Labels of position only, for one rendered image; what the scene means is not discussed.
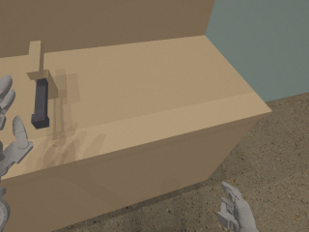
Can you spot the counter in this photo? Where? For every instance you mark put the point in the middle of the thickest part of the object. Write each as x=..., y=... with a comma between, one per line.
x=140, y=103

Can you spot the tap lever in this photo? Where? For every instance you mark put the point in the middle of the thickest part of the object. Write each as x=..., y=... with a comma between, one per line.
x=40, y=119

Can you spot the right robot hand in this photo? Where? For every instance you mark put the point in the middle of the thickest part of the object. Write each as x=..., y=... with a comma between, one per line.
x=239, y=214

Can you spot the left robot hand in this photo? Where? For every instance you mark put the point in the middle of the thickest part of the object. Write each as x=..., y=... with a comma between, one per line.
x=18, y=150

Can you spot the left robot forearm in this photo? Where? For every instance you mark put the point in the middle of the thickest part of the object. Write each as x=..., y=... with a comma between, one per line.
x=5, y=210

